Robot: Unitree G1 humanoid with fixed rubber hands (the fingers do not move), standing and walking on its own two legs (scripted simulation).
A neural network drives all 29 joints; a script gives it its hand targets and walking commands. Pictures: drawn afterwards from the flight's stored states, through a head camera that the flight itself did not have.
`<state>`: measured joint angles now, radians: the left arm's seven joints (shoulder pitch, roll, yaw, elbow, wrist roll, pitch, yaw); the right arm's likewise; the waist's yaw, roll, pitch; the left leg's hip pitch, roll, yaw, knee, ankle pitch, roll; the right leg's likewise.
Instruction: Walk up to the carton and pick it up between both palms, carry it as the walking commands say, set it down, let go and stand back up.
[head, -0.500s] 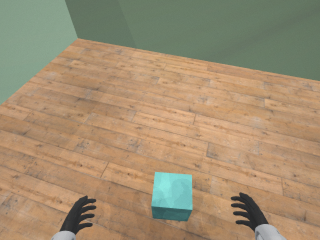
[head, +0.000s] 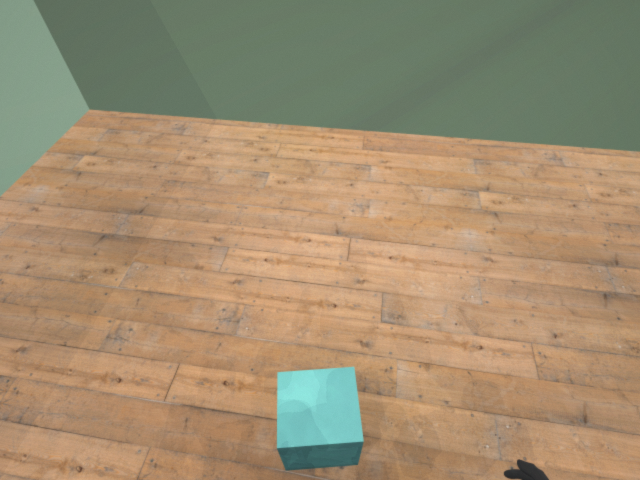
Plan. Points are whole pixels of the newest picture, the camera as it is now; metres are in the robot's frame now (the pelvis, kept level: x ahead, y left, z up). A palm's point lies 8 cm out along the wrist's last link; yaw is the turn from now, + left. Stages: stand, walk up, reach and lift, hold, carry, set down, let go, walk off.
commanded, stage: stand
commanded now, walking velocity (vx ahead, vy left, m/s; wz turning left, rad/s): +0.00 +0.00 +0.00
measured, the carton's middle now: (319, 420) +0.38 +0.01 -0.63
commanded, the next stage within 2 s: none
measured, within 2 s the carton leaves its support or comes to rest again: neither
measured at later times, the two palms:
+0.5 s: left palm out of the picture +0.07 +0.26 -0.11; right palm out of the picture +0.02 -0.28 -0.12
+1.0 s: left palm out of the picture +0.04 +0.25 -0.11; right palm out of the picture -0.04 -0.26 -0.13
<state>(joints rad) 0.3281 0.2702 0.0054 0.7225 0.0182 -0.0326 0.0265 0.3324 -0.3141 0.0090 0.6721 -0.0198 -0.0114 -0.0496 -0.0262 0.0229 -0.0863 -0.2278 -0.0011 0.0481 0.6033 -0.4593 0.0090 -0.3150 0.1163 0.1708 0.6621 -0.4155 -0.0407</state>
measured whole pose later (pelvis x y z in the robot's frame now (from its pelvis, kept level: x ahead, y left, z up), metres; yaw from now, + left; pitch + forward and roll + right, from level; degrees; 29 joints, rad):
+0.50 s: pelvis +0.00 -0.01 +0.00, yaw -3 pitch +3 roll +1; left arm 0.34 0.27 -0.01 0.78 0.02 0.01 0.04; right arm 0.35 -0.32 0.02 0.78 -0.02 0.03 -0.06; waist -0.02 0.02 -0.04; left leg -0.18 0.01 0.10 0.58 -0.46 0.00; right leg -0.30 0.13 0.22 0.69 -0.42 -0.05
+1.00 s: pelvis -0.01 +0.00 +0.01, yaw -4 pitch +1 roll +1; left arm 0.33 0.24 -0.03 0.89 0.01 0.01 0.05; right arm 0.37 -0.29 0.03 0.97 -0.02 0.04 -0.04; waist -0.02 0.02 -0.01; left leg -0.12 0.00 0.12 0.51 -0.41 0.02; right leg -0.25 0.12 0.24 0.62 -0.38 -0.03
